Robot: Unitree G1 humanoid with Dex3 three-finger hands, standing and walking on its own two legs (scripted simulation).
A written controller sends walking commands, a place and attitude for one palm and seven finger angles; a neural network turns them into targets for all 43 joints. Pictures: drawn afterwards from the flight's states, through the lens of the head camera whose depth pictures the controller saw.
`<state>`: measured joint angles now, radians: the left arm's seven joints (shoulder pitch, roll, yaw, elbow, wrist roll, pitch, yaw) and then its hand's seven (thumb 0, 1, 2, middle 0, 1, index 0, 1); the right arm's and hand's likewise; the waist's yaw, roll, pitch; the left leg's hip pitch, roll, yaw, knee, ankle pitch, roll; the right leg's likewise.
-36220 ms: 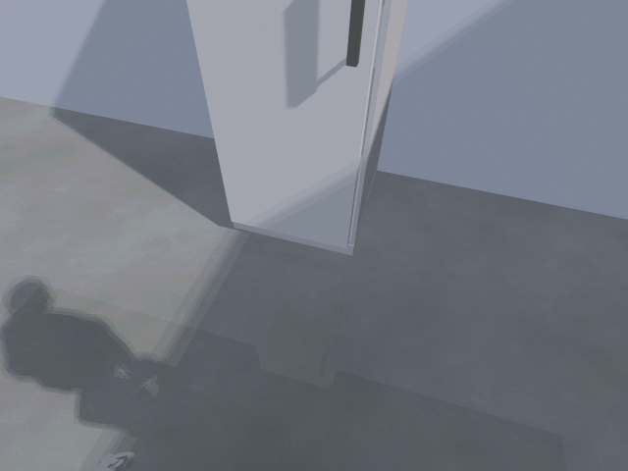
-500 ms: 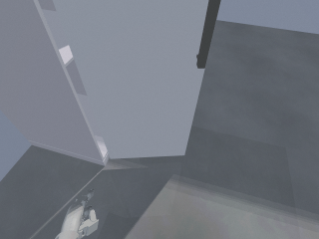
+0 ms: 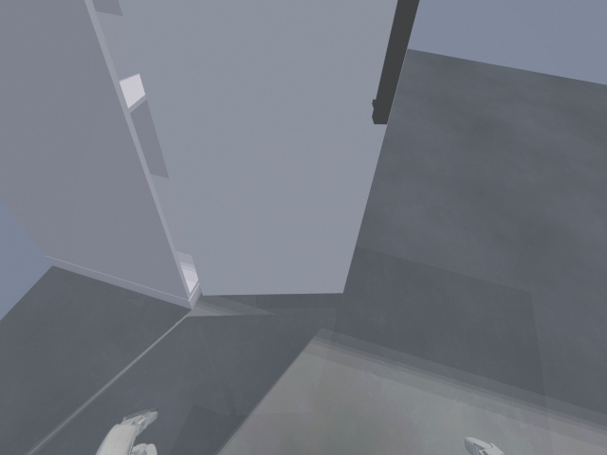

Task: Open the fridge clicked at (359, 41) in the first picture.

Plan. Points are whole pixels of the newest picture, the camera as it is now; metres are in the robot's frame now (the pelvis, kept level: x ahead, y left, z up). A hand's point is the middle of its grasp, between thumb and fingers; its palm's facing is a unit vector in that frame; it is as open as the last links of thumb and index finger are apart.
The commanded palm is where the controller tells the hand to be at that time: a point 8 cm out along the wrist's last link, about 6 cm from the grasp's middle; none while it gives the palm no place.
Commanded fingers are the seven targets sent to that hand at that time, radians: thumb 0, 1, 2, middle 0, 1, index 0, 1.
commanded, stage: let the arm hang, fingers relaxed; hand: right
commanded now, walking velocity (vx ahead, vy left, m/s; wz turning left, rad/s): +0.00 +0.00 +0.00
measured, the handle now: (392, 49) +0.73 -0.08 +0.21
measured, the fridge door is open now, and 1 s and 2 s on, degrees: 70 70 70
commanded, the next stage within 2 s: look to check the result in 0.86 s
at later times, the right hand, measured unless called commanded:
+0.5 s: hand out of the picture +0.00 -0.20 -0.16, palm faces +0.02 +0.97 -0.26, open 7.3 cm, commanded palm none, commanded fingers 0.00 -0.90 -0.90 0.20 0.30 0.20 0.30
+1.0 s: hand out of the picture +0.05 -0.18 -0.16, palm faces +0.01 +0.98 -0.21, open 7.3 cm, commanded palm none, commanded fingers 0.00 -0.90 -0.90 0.20 0.30 0.20 0.30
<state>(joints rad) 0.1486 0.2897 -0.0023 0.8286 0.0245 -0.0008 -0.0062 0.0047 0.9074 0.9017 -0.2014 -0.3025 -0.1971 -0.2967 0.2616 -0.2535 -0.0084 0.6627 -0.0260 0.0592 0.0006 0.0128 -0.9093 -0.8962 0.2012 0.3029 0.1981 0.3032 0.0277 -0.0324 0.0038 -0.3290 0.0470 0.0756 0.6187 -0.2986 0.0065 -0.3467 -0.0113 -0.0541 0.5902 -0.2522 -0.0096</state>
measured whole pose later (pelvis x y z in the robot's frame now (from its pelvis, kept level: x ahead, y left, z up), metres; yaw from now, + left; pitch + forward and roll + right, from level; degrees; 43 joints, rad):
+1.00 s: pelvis +0.02 +0.00 +0.02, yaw +0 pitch +0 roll +0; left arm 0.23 0.16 0.01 1.11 0.02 0.01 0.03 0.00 0.92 0.90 -0.20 -0.30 -0.19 -0.30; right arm 0.22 -0.17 -0.01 1.13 -0.01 0.00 -0.03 0.01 -0.91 -0.90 0.20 0.30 0.20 0.30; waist 0.01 -0.01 0.04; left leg -0.18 0.02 0.08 0.42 -0.23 0.01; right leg -0.22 -0.03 -0.05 0.42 -0.21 0.00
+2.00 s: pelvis +0.04 +0.01 +0.02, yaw +1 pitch -1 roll +0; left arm 0.24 0.15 0.00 1.14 0.02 0.01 0.04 0.00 0.91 0.90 -0.20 -0.30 -0.19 -0.30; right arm 0.24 -0.16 -0.01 1.14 -0.01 0.00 -0.03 0.01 -0.91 -0.90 0.20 0.30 0.20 0.30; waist 0.01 -0.01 0.04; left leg -0.13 0.00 0.08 0.38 -0.24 0.02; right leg -0.17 -0.04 -0.05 0.40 -0.22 0.02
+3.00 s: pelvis +0.04 +0.01 +0.02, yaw +1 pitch +0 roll +0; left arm 0.21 0.19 0.00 1.14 0.02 0.01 0.04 0.00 0.91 0.90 -0.20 -0.30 -0.20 -0.30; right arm 0.21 -0.20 -0.01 1.13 -0.01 -0.01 -0.02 0.01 -0.91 -0.90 0.20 0.30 0.20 0.30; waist 0.01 0.00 0.05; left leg -0.12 0.00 0.08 0.36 -0.23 0.02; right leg -0.16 -0.04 -0.05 0.38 -0.21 0.02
